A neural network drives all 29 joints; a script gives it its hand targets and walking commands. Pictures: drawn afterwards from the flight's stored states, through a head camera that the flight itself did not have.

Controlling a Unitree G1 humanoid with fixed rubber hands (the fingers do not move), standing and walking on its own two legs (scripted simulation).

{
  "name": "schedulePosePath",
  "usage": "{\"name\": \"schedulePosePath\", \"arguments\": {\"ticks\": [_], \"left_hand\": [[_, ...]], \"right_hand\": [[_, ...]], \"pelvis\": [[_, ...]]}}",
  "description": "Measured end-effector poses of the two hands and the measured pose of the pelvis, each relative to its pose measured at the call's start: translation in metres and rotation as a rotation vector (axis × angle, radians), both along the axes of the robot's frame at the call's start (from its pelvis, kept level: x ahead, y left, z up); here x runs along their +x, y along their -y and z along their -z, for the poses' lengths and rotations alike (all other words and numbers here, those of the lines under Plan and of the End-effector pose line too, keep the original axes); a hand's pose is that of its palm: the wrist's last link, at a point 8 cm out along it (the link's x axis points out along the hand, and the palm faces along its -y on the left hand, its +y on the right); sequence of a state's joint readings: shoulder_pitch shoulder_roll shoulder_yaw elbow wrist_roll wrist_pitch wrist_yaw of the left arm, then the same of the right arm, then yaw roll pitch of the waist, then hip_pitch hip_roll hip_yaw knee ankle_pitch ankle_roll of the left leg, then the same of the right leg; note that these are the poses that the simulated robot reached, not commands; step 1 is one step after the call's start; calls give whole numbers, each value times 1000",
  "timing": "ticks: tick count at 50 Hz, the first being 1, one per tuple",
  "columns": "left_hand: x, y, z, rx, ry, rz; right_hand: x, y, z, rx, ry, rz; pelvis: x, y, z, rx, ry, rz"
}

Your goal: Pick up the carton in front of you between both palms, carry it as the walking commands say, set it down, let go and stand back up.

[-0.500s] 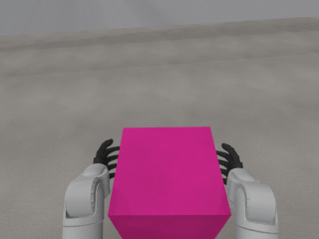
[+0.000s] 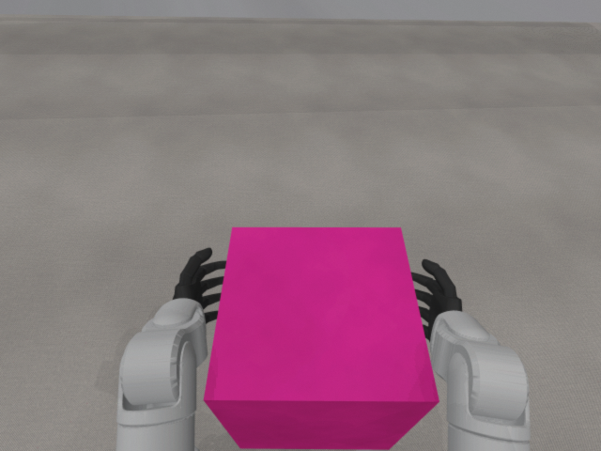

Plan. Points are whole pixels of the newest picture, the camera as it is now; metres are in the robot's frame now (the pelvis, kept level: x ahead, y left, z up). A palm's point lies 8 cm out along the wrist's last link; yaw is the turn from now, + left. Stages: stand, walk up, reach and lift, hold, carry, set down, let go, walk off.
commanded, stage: carry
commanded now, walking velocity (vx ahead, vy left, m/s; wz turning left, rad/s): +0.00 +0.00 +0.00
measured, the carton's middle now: (315, 345) +0.26 +0.00 +0.00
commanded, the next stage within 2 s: none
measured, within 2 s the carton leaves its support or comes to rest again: neither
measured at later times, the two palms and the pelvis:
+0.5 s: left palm (219, 220) +0.41 +0.14 +0.07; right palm (422, 229) +0.42 -0.16 +0.07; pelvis +0.15 -0.02 -0.02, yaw +2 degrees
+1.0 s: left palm (205, 250) +0.37 +0.16 +0.05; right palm (410, 258) +0.38 -0.14 +0.04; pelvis +0.12 +0.00 -0.02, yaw +3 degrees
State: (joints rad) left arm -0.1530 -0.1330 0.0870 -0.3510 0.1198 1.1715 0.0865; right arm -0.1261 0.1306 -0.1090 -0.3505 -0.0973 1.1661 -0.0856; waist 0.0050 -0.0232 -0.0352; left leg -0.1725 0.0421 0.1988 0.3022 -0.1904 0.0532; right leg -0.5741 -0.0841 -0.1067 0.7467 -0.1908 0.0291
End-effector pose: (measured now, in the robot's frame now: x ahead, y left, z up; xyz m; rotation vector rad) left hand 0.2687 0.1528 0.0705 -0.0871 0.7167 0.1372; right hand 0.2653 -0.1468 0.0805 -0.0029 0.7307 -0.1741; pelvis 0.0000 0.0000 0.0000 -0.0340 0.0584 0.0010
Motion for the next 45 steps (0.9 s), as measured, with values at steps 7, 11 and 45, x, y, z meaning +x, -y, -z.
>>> {"name": "schedulePosePath", "arguments": {"ticks": [7, 11, 45], "left_hand": [[72, 15, -15, 38, 86, -34], [106, 25, -9, 73, 31, -15], [114, -5, 21, 63, -7, -29]], "right_hand": [[81, 15, -2, 44, 86, -32], [110, 25, 15, 86, 31, -8], [127, -5, 34, 23, -8, -61]], "pelvis": [[80, 20, 19, 36, 20, -13], [107, 24, 21, 13, 10, -28], [130, 4, 24, 20, 29, -45]]}}
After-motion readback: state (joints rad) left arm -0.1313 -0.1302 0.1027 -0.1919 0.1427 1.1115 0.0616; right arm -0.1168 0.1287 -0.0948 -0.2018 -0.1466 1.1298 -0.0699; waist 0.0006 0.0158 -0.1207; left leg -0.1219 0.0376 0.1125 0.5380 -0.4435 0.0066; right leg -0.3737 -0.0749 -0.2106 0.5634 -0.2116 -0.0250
